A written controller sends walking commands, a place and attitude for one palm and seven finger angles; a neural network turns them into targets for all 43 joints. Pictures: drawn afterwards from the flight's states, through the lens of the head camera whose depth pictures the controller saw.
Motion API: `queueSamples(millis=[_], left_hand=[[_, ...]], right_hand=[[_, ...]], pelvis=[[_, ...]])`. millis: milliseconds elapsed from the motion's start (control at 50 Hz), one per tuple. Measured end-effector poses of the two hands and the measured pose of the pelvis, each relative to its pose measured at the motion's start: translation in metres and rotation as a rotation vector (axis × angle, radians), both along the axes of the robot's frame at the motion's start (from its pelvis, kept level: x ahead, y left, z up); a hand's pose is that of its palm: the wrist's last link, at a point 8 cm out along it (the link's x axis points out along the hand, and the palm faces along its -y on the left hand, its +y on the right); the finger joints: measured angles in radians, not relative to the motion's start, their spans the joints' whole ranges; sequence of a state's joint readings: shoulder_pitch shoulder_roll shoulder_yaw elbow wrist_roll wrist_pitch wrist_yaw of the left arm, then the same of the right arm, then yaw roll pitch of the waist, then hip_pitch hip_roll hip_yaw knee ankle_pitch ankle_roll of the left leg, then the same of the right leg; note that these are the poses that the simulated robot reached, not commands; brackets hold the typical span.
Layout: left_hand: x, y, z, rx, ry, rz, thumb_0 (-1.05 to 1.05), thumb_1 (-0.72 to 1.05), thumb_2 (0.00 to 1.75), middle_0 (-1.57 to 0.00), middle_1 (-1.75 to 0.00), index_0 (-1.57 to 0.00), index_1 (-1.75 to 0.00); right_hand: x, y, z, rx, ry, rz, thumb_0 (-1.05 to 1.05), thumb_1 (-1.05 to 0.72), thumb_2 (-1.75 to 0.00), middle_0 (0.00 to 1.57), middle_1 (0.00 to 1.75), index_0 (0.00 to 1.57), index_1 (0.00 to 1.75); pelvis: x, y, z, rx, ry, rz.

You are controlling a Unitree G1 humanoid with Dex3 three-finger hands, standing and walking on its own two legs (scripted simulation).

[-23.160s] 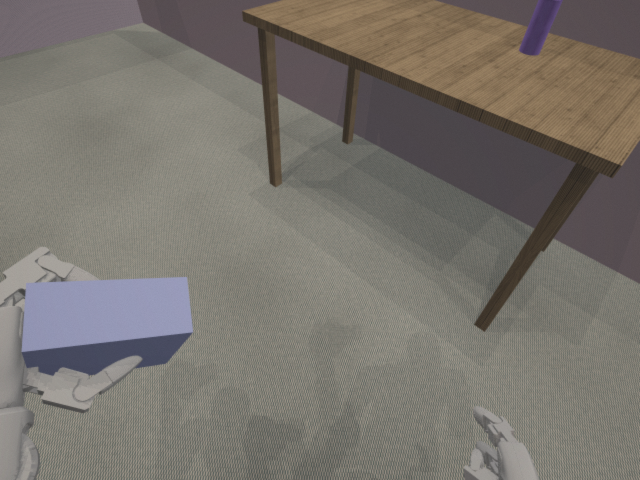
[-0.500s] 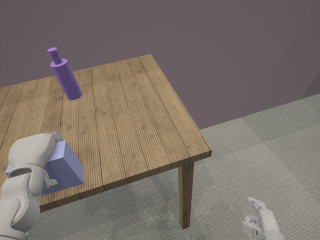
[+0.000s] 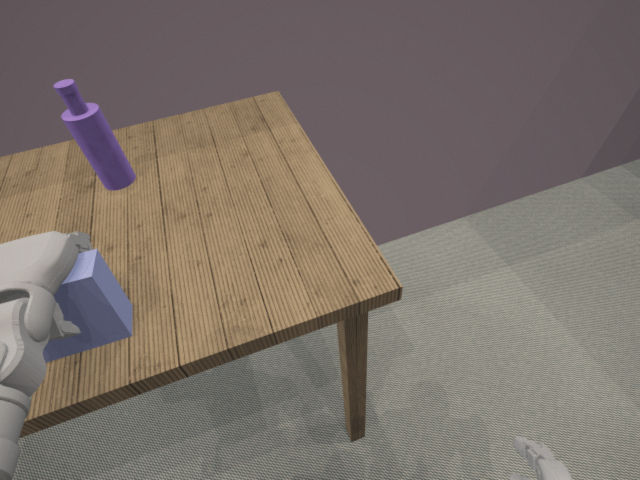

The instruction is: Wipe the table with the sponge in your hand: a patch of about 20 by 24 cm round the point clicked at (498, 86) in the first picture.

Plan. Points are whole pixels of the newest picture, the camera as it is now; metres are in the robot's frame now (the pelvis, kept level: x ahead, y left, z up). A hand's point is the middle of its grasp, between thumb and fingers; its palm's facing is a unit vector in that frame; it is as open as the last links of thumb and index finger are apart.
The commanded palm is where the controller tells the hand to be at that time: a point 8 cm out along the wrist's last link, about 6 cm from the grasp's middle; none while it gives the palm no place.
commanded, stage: wipe forward along the first lane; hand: left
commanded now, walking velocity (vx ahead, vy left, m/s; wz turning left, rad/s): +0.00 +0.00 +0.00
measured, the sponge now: (73, 317) +0.28 +0.37 +0.06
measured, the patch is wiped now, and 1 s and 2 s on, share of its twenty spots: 0.25 0.40 0.65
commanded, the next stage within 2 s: slide across to the middle lane in 0.90 s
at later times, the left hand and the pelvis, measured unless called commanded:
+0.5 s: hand (62, 259) +0.34 +0.39 +0.10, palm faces -0.14 +0.02 -0.99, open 9.7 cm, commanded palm +0.34 +0.40 +0.13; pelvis +0.00 +0.00 -0.01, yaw +0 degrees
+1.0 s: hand (61, 232) +0.39 +0.42 +0.10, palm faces -0.16 +0.02 -0.99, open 9.7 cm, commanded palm +0.39 +0.41 +0.13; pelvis +0.01 +0.02 -0.01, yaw +0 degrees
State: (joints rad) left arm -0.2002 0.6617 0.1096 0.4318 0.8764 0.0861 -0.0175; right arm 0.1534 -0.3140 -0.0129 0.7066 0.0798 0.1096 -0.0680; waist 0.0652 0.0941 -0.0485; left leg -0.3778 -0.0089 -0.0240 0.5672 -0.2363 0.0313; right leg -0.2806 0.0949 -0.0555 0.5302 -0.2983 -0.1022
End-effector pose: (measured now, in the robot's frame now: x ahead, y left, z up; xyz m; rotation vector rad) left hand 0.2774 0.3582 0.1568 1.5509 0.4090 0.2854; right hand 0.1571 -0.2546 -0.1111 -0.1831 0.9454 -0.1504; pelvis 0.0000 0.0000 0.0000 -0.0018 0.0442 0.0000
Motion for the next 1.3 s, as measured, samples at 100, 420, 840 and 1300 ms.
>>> queueSamples(millis=[100,420,840,1300], left_hand=[[0.011,0.004,0.000,0.014,0.020,0.010,0.00,-0.51,1.08,-0.80,-1.34,-0.80,-1.35],[0.048,0.023,0.002,0.025,0.062,0.016,0.01,-0.52,1.09,-0.81,-1.34,-0.81,-1.35],[0.085,0.046,0.001,0.027,0.074,0.026,0.01,-0.53,1.11,-0.81,-1.34,-0.81,-1.36],[0.118,0.050,0.002,0.027,0.012,-0.063,0.01,-0.53,1.11,-0.80,-1.35,-0.80,-1.37]], right_hand=[[-0.013,-0.005,-0.005,0.002,0.030,-0.019,0.01,-0.91,-0.90,0.20,0.30,0.20,0.30],[-0.051,-0.015,-0.017,-0.007,0.139,-0.060,0.01,-0.91,-0.90,0.20,0.30,0.21,0.30],[-0.057,-0.001,-0.014,-0.014,0.198,-0.084,0.01,-0.91,-0.90,0.20,0.30,0.21,0.30],[-0.047,0.043,-0.013,0.006,0.262,-0.087,0.01,-0.91,-0.90,0.20,0.30,0.20,0.30]], pelvis=[[-0.002,-0.002,-0.002,-0.001,0.018,0.001],[-0.003,-0.003,-0.007,-0.008,0.072,0.003],[0.008,0.014,-0.006,-0.024,0.116,0.009],[0.028,0.051,0.001,-0.032,0.113,0.019]])
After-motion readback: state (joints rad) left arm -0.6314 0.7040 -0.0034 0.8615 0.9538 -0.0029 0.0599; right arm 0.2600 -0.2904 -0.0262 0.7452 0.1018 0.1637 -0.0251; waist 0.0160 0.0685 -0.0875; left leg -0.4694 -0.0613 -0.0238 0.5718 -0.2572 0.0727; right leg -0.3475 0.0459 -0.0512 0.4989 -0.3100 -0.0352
